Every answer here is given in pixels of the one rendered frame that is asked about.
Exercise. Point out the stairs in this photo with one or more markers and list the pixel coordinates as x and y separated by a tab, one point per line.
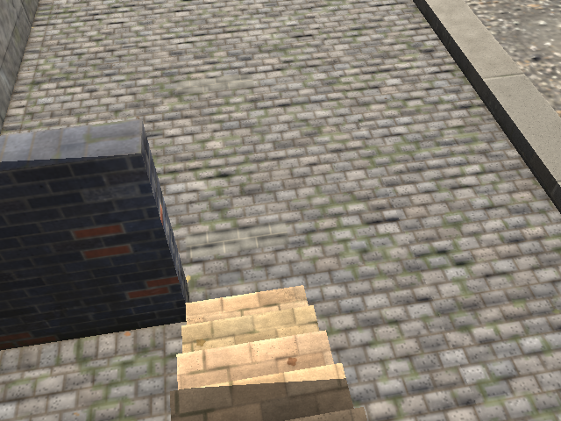
258	357

